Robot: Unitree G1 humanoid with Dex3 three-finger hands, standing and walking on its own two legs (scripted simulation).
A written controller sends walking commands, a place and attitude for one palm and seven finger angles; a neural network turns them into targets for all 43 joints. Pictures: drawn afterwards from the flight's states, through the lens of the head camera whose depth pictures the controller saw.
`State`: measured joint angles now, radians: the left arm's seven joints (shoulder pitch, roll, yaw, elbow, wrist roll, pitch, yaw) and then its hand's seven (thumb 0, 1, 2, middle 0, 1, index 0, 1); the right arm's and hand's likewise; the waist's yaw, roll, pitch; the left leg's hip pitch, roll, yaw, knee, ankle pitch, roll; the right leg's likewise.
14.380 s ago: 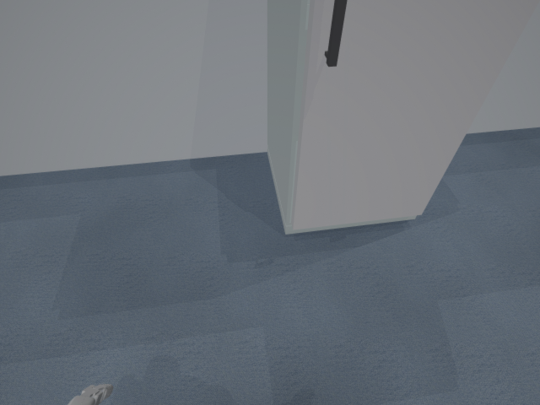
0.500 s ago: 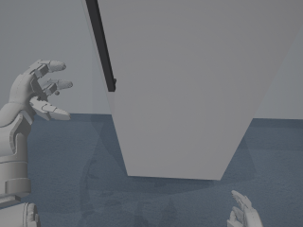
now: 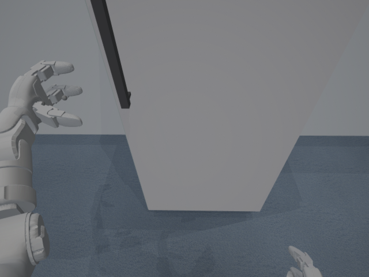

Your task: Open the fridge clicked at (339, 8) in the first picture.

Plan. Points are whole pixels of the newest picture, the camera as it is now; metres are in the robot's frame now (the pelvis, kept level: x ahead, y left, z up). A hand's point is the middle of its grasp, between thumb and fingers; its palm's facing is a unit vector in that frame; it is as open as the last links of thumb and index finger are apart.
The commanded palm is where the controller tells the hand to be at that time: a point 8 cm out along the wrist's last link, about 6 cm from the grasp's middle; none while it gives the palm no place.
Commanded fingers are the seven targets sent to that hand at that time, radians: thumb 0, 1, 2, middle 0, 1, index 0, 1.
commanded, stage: move the hooked fingers beside the handle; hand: left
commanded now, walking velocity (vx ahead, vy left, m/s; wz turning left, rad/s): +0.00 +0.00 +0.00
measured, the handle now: (111, 37) +0.55 +0.20 +0.27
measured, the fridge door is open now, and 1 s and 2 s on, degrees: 0 0 0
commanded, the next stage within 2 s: none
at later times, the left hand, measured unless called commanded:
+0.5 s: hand (86, 72) +0.47 +0.25 +0.22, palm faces +0.05 -1.00 -0.01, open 14.0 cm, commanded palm +0.45 +0.30 +0.21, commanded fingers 0.00 -0.50 0.30 -0.30 -1.20 -0.30 -1.20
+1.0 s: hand (83, 75) +0.47 +0.26 +0.21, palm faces +0.06 -1.00 -0.02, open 14.0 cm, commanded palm +0.45 +0.31 +0.21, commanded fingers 0.00 -0.50 0.30 -0.30 -1.20 -0.30 -1.20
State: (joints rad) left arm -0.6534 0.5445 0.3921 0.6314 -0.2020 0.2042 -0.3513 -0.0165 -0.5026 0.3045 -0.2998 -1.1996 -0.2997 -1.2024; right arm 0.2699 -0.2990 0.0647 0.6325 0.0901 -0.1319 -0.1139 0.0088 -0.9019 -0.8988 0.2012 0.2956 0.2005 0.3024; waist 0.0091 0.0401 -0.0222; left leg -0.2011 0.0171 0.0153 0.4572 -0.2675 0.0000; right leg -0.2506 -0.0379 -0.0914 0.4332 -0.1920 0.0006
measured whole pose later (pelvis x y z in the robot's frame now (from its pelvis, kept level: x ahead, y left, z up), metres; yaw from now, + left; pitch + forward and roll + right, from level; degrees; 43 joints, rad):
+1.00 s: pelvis +0.02 +0.01 +0.00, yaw -2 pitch +6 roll -1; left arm -0.87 0.59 0.40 0.92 -0.15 0.05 -0.35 -0.02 -0.50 0.30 -0.30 -1.20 -0.30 -1.20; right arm 0.35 -0.30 0.04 0.64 0.06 -0.07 -0.08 0.01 -0.90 -0.90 0.20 0.30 0.20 0.30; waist -0.04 0.03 -0.05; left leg -0.29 0.02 0.04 0.48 -0.30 0.02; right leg -0.34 -0.03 -0.07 0.43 -0.20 0.02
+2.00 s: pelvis +0.01 +0.01 +0.00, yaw -2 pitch +6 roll -1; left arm -0.88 0.61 0.40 0.99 -0.15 0.05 -0.35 -0.02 -0.50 0.30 -0.30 -1.20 -0.30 -1.20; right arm 0.37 -0.31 0.04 0.64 0.07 -0.06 -0.09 0.01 -0.90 -0.90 0.20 0.30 0.20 0.30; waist -0.05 0.03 -0.05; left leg -0.31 0.02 0.04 0.50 -0.30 0.01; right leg -0.36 -0.03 -0.06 0.45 -0.19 0.01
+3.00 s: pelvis +0.02 +0.01 +0.00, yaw -2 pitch +6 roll -1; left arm -0.96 0.54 0.37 1.01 -0.12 0.03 -0.24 -0.02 -0.50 0.30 -0.30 -1.20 -0.30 -1.20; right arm 0.37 -0.29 0.04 0.66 0.05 -0.06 -0.08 0.00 -0.90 -0.90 0.20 0.30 0.20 0.30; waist -0.07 0.03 -0.05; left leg -0.30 0.02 0.04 0.50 -0.30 0.01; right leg -0.35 -0.03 -0.06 0.45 -0.20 0.01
